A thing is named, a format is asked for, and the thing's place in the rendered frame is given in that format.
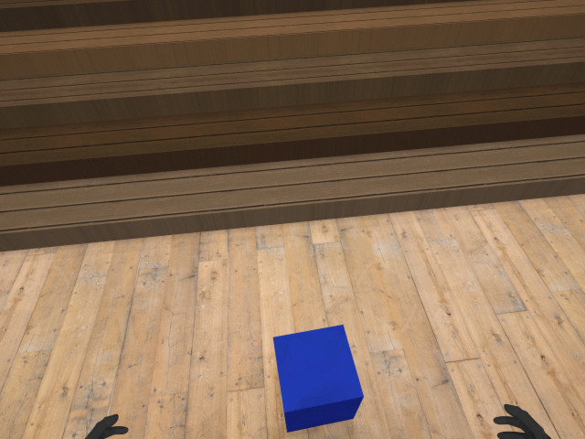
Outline left robot hand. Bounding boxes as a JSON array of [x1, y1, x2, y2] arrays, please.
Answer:
[[85, 414, 129, 439]]

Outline carton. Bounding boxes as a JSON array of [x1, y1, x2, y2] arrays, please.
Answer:
[[273, 325, 364, 433]]

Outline right robot hand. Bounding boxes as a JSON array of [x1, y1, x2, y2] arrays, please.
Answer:
[[494, 404, 551, 439]]

